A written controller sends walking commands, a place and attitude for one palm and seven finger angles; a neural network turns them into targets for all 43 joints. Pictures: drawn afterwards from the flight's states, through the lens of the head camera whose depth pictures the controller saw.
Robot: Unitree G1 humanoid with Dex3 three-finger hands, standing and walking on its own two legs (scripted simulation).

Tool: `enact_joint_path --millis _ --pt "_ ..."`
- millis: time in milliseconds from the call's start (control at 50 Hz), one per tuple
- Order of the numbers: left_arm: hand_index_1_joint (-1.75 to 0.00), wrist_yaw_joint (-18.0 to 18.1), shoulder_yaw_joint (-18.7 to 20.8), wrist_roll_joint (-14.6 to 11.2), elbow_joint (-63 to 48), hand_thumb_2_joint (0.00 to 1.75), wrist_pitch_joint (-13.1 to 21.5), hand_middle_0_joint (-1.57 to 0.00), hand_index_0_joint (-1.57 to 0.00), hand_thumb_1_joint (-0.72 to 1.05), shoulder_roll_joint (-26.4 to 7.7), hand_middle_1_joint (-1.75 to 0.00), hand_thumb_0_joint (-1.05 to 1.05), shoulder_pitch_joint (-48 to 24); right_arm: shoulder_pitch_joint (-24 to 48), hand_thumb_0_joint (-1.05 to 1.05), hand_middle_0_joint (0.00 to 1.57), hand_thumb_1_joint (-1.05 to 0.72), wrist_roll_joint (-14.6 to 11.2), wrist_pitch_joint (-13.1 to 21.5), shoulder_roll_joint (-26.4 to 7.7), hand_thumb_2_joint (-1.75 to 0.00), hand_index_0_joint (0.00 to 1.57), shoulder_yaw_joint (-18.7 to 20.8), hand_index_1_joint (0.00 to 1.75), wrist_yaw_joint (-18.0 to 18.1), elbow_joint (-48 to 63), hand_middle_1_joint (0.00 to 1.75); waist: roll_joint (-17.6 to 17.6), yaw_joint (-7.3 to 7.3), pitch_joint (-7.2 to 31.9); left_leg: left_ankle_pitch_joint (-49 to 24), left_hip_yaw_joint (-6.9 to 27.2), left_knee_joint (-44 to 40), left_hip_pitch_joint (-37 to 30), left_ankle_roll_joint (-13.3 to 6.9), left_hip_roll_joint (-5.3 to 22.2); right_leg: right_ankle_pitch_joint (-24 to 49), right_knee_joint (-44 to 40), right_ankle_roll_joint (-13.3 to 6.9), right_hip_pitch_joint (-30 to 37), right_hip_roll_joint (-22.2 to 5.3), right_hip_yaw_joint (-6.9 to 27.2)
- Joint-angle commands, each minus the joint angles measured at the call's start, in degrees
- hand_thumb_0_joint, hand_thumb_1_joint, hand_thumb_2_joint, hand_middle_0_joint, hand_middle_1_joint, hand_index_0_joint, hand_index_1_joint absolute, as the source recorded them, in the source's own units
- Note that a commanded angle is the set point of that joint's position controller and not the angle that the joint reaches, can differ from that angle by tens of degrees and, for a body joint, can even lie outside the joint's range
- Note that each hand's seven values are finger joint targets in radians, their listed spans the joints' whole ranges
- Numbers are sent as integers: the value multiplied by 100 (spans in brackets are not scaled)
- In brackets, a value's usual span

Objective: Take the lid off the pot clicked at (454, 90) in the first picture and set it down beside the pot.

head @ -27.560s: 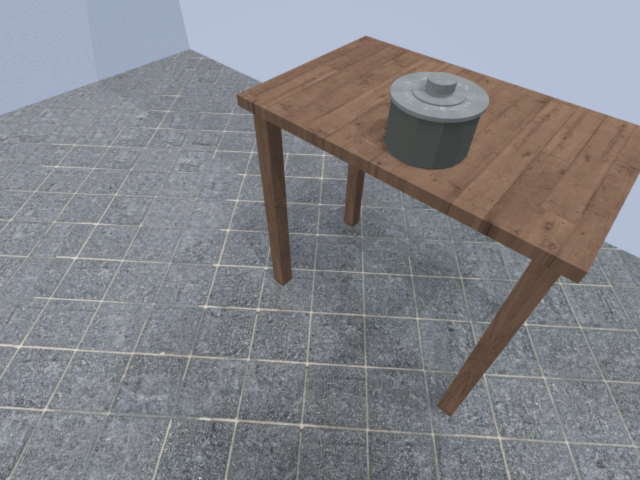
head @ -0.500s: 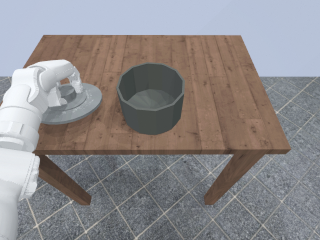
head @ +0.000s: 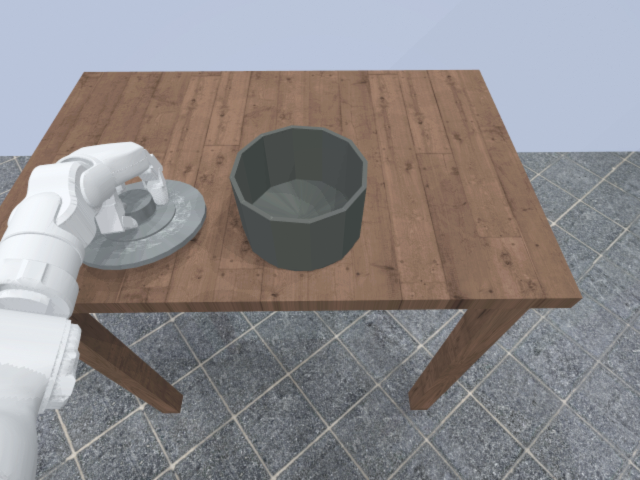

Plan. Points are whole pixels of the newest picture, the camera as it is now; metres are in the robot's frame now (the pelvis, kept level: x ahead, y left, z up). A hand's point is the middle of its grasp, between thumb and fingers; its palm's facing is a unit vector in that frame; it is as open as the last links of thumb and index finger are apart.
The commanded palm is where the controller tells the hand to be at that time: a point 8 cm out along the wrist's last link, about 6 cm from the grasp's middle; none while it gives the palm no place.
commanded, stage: lower the lid onto the table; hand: left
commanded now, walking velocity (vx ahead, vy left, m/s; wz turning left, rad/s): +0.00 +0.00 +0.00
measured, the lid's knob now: (133, 206) +0.47 +0.25 +0.06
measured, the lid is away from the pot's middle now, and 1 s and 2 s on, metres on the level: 0.23 0.24 0.24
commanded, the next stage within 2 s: open the fingers wide in 0.74 s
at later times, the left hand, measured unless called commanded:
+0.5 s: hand (125, 206) +0.45 +0.24 +0.08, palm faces -0.47 -0.08 -0.88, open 8.3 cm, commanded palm +0.46 +0.25 +0.12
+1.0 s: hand (124, 210) +0.45 +0.25 +0.07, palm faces -0.42 -0.02 -0.91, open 8.3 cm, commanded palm +0.46 +0.25 +0.12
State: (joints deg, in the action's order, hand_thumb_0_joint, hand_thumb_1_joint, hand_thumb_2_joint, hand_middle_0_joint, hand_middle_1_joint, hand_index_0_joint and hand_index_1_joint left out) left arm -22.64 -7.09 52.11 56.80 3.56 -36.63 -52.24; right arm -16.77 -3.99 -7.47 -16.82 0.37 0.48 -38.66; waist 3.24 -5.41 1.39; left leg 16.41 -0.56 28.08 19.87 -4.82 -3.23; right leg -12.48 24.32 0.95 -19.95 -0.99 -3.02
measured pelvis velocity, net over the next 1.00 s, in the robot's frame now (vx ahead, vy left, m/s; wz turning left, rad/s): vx -0.02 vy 0.00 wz -0.05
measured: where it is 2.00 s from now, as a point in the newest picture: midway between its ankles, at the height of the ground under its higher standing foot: outside the picture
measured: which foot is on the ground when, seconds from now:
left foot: down 0.00-1.00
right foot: down 0.00-1.00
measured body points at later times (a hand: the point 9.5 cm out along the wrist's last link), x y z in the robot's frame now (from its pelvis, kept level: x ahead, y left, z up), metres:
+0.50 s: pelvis -0.01 -0.01 -0.01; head +0.05 -0.01 +0.44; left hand +0.47 +0.25 +0.13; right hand +0.02 -0.29 -0.13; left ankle -0.03 +0.06 -0.74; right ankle -0.01 -0.14 -0.74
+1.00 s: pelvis -0.02 +0.00 -0.02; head +0.05 +0.00 +0.43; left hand +0.47 +0.25 +0.13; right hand -0.02 -0.28 -0.14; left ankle -0.03 +0.06 -0.74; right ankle -0.01 -0.14 -0.74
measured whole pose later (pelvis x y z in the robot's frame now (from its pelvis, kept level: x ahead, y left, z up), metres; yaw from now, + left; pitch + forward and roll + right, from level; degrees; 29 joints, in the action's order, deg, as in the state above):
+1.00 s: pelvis -0.02 +0.00 -0.02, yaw -3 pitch +13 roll -2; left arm -19.2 -4.9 54.8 59.5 10.1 -41.9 -54.2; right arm -20.9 -4.4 -10.8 -17.1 -0.3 2.5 -37.0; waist 2.1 -6.4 4.5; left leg 19.7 -2.8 38.8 32.1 -4.6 -1.5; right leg -14.6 34.6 0.5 -32.9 0.5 -1.1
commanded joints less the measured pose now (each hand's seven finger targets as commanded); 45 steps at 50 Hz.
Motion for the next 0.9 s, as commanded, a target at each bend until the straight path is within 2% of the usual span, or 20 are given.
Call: enact_joint_path --millis 0,40,80,120,160,260,320,420,460,560,580,620,640,700,720,780,800,820,840,880 --pt "-77 265 342 29 -1157 132 -36 -93 -94 37 -1495 -73 0 -3197 -316 0 20 -90 -11 71 -957 -90 20 326 30 98 412 30 246 -134 2305 -2943 521 4 -1725 109 206 1686 23 -355 223 268 10" --pt "-77 310 602 67 -869 132 8 -93 -94 37 -1790 -73 0 -2943 -373 0 20 -90 5 56 -962 -90 20 307 30 105 407 30 189 -103 2252 -3028 514 68 -1583 114 183 1736 75 -374 251 290 13" --pt "-77 277 515 11 -472 132 20 -93 -94 37 -1616 -73 0 -2600 -363 0 20 -90 -22 47 -949 -90 20 276 30 112 407 30 -115 -97 2087 -2667 429 42 -1277 67 162 1702 97 -356 329 272 6" --pt "-77 276 443 -31 -417 132 60 -93 -94 37 -1592 -73 0 -2559 -361 0 20 -90 -7 7 -992 -90 20 292 30 113 426 30 -68 -107 2061 -2540 382 71 -1133 48 152 1684 121 -375 295 220 29" --pt "-77 260 195 27 -258 132 22 -93 -94 37 -1323 -73 0 -2742 -366 0 20 -90 -50 -25 -979 -90 20 278 30 120 365 30 -129 -167 1860 -2348 399 67 -1063 40 166 1528 132 -355 80 265 -5" --pt "-77 319 398 136 43 132 61 -93 -94 37 -1663 -73 0 -2609 -450 0 20 -90 -59 -51 -1018 -90 20 252 30 140 354 30 -184 -123 1945 -2110 302 161 -786 25 116 1531 256 -369 117 275 29" --pt "-77 275 133 66 27 132 100 -93 -94 37 -1300 -73 0 -2497 -482 0 20 -90 -44 -62 -1008 -90 20 282 30 132 375 30 -112 -154 1991 -2319 335 227 -831 46 153 1486 308 -371 -62 246 9" --pt "-77 267 278 59 377 132 112 -93 -94 37 -1580 -73 0 -2249 -524 0 20 -90 -83 -86 -1054 -90 20 248 30 156 394 30 -351 -153 1755 -1567 231 237 -368 10 97 1232 338 -367 -87 259 30" --pt "-77 243 109 70 632 132 51 -93 -94 37 -1388 -73 0 -2184 -527 0 20 -90 -116 -82 -1057 -90 20 228 30 162 377 30 -446 -195 1523 -1244 182 253 -200 8 86 1034 355 -342 -254 293 9" --pt "-77 244 130 182 896 132 2 -93 -94 37 -1617 -73 0 -2215 -648 0 20 -90 -151 -39 -1098 -90 20 185 30 181 397 30 -445 -187 1508 -975 157 350 89 20 46 843 488 -340 -356 324 24" --pt "-77 255 354 216 754 132 21 -93 -94 37 -1946 -73 0 -2268 -649 0 20 -90 -147 -43 -1106 -90 20 181 30 187 423 30 -370 -129 1609 -937 129 346 138 26 47 869 499 -341 -232 314 56" --pt "-77 231 264 205 739 132 46 -93 -94 37 -1864 -73 0 -2296 -692 0 20 -90 -130 -17 -1098 -90 20 190 30 207 464 30 -328 -161 1778 -1011 137 400 134 17 36 942 549 -348 -242 291 51" --pt "-77 232 358 239 664 132 53 -93 -94 37 -1990 -73 0 -2353 -711 0 20 -90 -126 -31 -1091 -90 20 195 30 207 475 30 -352 -147 1844 -960 133 428 155 17 34 927 552 -328 -186 302 75" --pt "-77 194 354 211 906 132 43 -93 -94 37 -2050 -73 0 -2145 -735 0 20 -90 -178 -8 -1113 -90 20 151 30 237 503 30 -575 -165 1694 -844 64 448 355 20 42 910 561 -297 -191 316 78" --pt "-77 158 209 185 828 132 45 -93 -94 37 -1926 -73 0 -2306 -710 0 20 -90 -160 -9 -1113 -90 20 163 30 243 510 30 -402 -200 1654 -788 69 431 346 12 46 853 544 -317 -296 288 71" --pt "-77 181 331 259 811 132 17 -93 -94 37 -2083 -73 0 -2404 -769 0 20 -90 -176 6 -1106 -90 20 162 30 240 515 30 -248 -168 1640 -746 101 458 265 21 51 698 567 -322 -428 330 69" --pt "-77 185 335 272 853 132 26 -93 -94 37 -2078 -73 0 -2341 -792 0 20 -90 -179 13 -1100 -90 20 158 30 245 516 30 -263 -172 1647 -787 100 467 238 31 63 695 592 -323 -472 339 54" --pt "-77 114 -140 173 700 132 23 -93 -94 37 -1346 -73 0 -2229 -734 0 20 -90 -145 22 -1050 -90 20 193 30 210 553 30 -3 -214 1691 -929 126 442 70 28 77 712 572 -356 -621 306 41" --pt "-77 241 401 275 -481 130 421 -91 -93 36 -1691 -74 0 -2272 -755 0 20 -90 -24 -93 -1060 -90 20 263 30 228 616 30 -436 -124 1770 -1072 173 580 76 13 191 560 543 -371 -824 350 23" --pt "-78 405 635 377 -102 127 644 -88 -89 34 -1914 -75 0 -1914 -726 0 20 -90 -14 -198 -1039 -90 20 236 30 286 642 30 -359 -85 1819 -1016 128 631 148 31 148 508 626 -408 -814 366 56"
